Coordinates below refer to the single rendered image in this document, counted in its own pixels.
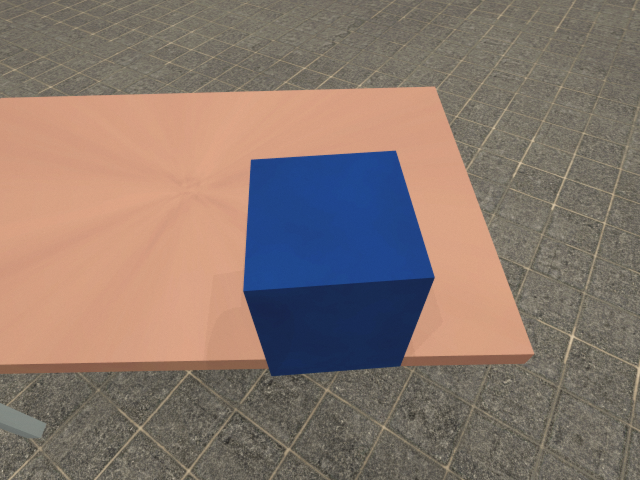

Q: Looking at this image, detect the carton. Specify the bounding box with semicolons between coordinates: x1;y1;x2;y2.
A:
243;151;435;376

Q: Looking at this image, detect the table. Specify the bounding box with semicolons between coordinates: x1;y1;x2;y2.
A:
0;87;534;438

